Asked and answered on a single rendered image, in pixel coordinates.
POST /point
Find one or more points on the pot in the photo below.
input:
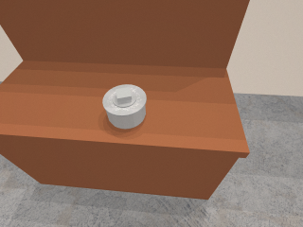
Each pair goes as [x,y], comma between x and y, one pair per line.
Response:
[127,122]

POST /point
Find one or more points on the lid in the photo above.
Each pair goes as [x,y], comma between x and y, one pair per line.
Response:
[127,107]

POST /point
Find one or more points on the table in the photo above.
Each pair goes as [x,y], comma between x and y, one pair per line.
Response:
[53,124]

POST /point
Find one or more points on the knob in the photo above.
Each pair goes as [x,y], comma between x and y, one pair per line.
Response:
[123,94]

